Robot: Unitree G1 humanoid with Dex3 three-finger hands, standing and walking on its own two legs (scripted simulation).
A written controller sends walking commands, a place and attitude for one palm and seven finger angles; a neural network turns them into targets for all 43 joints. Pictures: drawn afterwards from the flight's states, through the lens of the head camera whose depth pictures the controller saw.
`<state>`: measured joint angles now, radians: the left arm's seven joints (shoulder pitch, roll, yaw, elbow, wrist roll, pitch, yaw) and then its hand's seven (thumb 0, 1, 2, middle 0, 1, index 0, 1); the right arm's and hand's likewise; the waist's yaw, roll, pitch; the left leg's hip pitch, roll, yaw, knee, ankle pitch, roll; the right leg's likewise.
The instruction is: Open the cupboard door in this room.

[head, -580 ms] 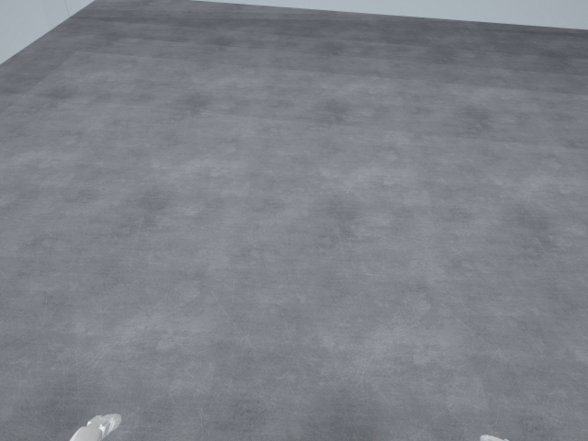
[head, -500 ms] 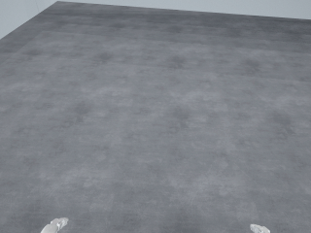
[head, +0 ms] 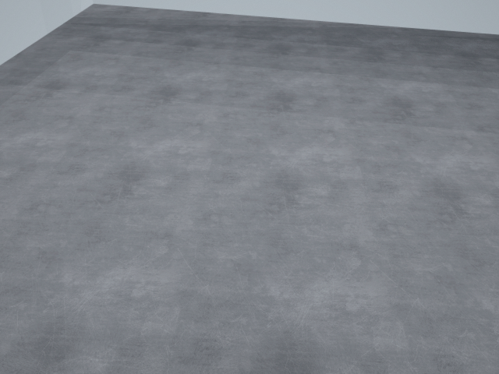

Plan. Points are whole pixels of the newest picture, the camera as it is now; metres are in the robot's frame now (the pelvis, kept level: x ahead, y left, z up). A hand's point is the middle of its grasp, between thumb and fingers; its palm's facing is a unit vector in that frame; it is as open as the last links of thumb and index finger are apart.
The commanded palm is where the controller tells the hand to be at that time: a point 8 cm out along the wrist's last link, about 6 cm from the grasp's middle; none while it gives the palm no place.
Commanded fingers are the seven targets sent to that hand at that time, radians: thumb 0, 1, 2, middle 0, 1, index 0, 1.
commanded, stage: stand and wait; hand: left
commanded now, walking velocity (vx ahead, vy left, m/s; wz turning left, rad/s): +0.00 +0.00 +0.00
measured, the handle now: out of the picture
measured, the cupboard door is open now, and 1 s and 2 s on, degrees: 0 0 0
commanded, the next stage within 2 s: turn or walk to find it in 0.32 s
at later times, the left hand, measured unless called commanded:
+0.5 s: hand out of the picture +0.05 +0.24 -0.16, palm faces +0.00 -0.95 -0.33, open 7.4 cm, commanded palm none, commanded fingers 0.00 0.90 0.90 -0.20 -0.30 -0.20 -0.30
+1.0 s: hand out of the picture +0.01 +0.21 -0.16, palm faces +0.21 -0.94 -0.26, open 7.4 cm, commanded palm none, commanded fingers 0.00 0.90 0.90 -0.20 -0.30 -0.20 -0.30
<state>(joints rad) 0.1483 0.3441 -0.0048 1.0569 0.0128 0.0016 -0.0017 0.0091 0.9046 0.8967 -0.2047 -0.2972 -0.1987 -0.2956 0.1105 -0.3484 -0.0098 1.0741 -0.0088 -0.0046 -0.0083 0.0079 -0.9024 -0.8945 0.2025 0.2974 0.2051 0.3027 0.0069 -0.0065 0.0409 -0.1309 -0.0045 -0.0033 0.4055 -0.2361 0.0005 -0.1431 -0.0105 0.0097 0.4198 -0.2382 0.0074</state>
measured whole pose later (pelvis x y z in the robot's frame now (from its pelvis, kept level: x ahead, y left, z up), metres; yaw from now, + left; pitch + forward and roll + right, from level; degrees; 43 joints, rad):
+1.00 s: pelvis -0.05 -0.01 -0.01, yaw +13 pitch +1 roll -1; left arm 0.14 0.22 0.04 0.92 0.01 0.04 0.03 0.01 0.91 0.90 -0.20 -0.30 -0.20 -0.30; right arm 0.24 -0.21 -0.05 0.97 -0.02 0.04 -0.01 0.01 -0.90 -0.89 0.20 0.30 0.21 0.30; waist -0.03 0.03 0.06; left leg -0.35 -0.08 -0.21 0.47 -0.14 0.00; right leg -0.31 0.01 0.02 0.72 -0.45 0.05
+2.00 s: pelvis -0.11 -0.04 -0.01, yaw +39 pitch +0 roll +1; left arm 0.16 0.20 0.05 0.89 0.01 0.03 0.02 0.01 0.91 0.90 -0.20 -0.30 -0.19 -0.29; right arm 0.25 -0.21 -0.07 0.96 -0.02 0.05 0.00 0.01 -0.90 -0.89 0.20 0.30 0.21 0.30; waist -0.03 0.02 0.04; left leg -0.32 -0.08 -0.10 0.51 -0.19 0.01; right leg -0.25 -0.03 -0.02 0.57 -0.32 0.05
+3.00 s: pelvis -0.18 -0.08 -0.01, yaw +56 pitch -1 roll +0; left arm 0.19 0.16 0.04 1.01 0.02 0.01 0.03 0.01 0.91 0.90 -0.20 -0.30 -0.19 -0.29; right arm 0.23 -0.20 -0.06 1.06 -0.01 0.04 -0.02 0.00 -0.91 -0.89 0.20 0.30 0.20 0.30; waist -0.01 0.04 0.04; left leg -0.30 -0.05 -0.01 0.57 -0.29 0.02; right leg -0.19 -0.04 -0.08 0.52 -0.31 0.00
